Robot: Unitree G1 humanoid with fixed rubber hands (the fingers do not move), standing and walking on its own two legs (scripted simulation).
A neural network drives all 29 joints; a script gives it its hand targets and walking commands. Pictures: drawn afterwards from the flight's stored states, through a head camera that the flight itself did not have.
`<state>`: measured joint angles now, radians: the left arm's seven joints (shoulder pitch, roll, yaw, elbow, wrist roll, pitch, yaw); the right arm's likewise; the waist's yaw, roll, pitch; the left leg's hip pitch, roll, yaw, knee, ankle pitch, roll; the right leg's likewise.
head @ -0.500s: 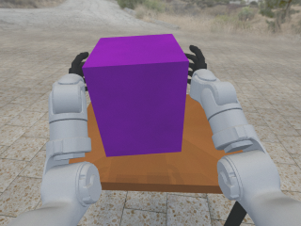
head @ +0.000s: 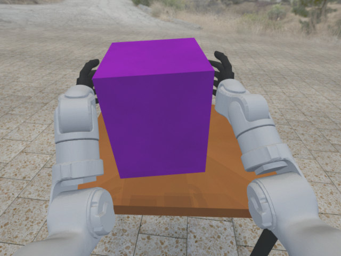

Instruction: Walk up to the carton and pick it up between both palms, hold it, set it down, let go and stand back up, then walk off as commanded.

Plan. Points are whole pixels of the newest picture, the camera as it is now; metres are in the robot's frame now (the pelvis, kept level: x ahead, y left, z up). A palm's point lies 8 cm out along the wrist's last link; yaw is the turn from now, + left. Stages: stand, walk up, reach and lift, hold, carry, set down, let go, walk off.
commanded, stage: hold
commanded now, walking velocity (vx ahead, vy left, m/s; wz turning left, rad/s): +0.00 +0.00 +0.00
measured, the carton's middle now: (158, 106) +0.39 +0.01 +0.24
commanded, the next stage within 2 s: none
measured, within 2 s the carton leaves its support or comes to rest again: neither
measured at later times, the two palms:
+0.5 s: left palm (83, 90) +0.35 +0.16 +0.30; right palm (225, 84) +0.35 -0.13 +0.32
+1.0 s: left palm (88, 89) +0.36 +0.15 +0.30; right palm (227, 84) +0.36 -0.14 +0.32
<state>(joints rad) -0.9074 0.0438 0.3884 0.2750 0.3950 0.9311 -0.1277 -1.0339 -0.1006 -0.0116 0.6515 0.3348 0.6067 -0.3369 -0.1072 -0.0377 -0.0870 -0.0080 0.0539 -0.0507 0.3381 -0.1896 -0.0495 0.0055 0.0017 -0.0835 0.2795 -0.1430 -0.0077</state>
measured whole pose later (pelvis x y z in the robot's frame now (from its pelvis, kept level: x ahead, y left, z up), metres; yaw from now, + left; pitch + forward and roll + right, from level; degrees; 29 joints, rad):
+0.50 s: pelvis -0.01 +0.00 +0.00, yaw +0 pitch -8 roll -1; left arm -0.95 0.06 0.42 0.34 0.40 0.92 -0.14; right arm -1.06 -0.08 -0.04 0.67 0.30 0.62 -0.34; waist -0.10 -0.04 -0.10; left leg -0.01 0.05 -0.06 0.33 -0.18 -0.05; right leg -0.01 0.00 -0.09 0.29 -0.14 -0.01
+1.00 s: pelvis +0.00 -0.01 +0.00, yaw +1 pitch -8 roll -1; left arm -0.94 0.07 0.40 0.33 0.38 0.91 -0.13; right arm -1.04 -0.09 -0.02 0.66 0.32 0.62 -0.35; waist -0.12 -0.03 -0.11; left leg -0.02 0.06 -0.07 0.33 -0.19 -0.05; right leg 0.00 0.00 -0.10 0.28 -0.15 -0.01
